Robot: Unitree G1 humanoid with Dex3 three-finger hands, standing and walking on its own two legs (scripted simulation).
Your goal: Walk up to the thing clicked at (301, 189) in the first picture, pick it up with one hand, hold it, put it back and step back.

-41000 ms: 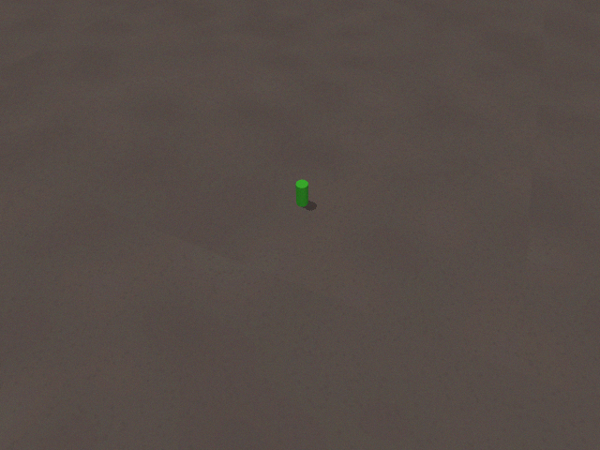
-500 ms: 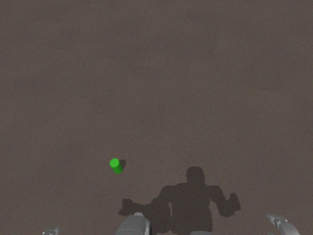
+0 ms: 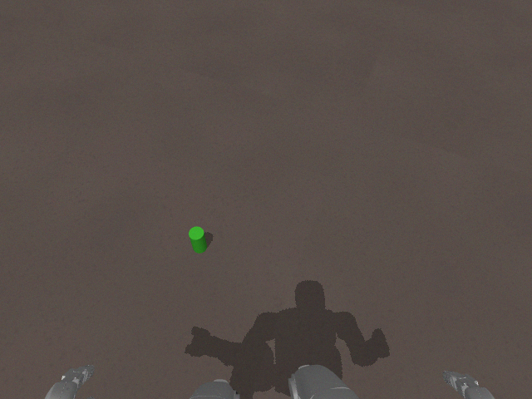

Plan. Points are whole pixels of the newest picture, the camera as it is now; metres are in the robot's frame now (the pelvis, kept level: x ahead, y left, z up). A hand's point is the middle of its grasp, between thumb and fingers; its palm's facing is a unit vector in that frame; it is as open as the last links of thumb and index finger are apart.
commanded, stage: step back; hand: left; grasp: from above
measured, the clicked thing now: (198, 240) +0.69 +0.25 -0.70
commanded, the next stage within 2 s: none
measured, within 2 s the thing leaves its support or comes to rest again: neither
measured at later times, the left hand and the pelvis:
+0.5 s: hand out of the picture -0.05 +0.25 -0.14, palm faces +0.00 -0.90 -0.43, open 7.4 cm; pelvis -0.17 -0.02 -0.01, yaw +2 degrees
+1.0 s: hand out of the picture -0.28 +0.21 -0.14, palm faces -0.04 -0.90 -0.43, open 7.3 cm; pelvis -0.33 -0.06 -0.01, yaw -3 degrees
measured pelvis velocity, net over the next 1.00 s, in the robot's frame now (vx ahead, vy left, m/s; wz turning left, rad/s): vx -0.33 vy -0.06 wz -0.05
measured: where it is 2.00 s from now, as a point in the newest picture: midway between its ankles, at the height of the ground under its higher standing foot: outside the picture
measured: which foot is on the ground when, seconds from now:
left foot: down 0.00-0.22, up 0.24-0.50, down 0.52-0.88, up 0.90-1.00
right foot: up 0.00-0.16, down 0.18-0.54, up 0.56-0.84, down 0.86-1.00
